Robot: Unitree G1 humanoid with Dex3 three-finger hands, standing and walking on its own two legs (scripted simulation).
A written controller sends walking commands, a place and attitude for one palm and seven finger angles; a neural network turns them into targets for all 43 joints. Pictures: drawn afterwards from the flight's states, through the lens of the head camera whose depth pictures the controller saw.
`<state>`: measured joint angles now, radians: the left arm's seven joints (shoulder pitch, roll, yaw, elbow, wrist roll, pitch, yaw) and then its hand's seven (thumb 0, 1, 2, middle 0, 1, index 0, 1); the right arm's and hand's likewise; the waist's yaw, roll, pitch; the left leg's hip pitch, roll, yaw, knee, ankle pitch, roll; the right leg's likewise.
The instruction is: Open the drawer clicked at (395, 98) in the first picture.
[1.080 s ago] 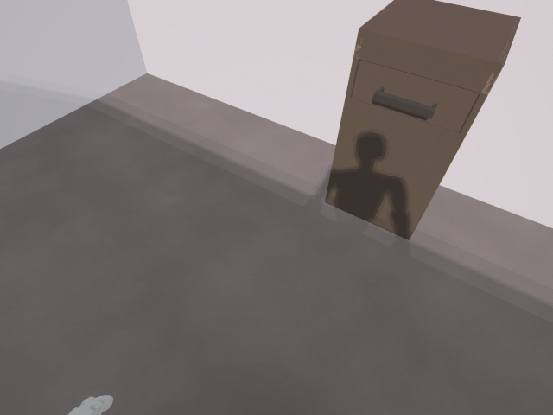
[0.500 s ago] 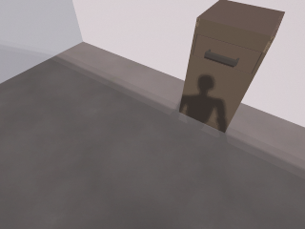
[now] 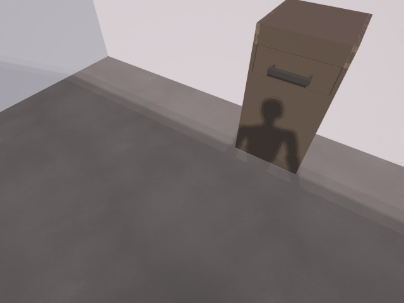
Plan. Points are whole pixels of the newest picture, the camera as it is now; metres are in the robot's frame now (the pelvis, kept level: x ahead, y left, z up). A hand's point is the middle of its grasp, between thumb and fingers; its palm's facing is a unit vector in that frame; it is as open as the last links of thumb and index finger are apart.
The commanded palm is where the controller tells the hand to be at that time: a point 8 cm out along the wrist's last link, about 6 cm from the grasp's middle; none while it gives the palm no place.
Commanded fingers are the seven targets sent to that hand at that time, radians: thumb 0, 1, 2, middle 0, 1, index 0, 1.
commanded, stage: look at it before walking up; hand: left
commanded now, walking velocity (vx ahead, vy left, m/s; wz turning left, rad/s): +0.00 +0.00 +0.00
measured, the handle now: (290, 73) +1.11 -0.35 -0.11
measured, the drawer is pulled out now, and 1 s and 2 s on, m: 0.00 0.00 0.00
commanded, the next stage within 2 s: walk to a spot facing it in 0.36 s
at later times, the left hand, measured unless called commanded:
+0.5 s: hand out of the picture +0.09 +0.24 -0.16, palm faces -0.03 -0.94 -0.33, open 7.4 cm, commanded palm none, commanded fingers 0.00 0.90 0.90 -0.20 -0.30 -0.20 -0.30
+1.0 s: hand (153, 291) +0.19 +0.13 -0.18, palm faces -0.16 -0.96 -0.22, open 7.4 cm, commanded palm none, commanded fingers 0.00 0.90 0.90 -0.20 -0.30 -0.20 -0.30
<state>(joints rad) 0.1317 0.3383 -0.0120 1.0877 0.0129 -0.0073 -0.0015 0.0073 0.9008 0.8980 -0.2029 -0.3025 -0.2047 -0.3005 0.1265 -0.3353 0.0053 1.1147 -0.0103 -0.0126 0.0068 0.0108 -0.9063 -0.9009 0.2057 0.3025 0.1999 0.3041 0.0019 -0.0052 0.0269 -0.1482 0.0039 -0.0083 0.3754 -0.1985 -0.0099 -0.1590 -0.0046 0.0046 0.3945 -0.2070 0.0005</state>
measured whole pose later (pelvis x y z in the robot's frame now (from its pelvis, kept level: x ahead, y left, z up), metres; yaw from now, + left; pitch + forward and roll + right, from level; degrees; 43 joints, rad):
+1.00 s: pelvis +0.12 -0.06 -0.02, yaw -13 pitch -1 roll +0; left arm 0.30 0.20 0.04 0.99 0.02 -0.06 -0.01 0.01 0.90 0.90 -0.20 -0.30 -0.20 -0.30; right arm 0.31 -0.23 -0.04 1.11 -0.02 0.00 0.01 0.02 -0.91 -0.90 0.20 0.30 0.20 0.30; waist 0.03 0.02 0.07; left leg -0.38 0.11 0.07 1.19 -0.44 -0.03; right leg -0.28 0.02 -0.09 0.64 -0.34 -0.06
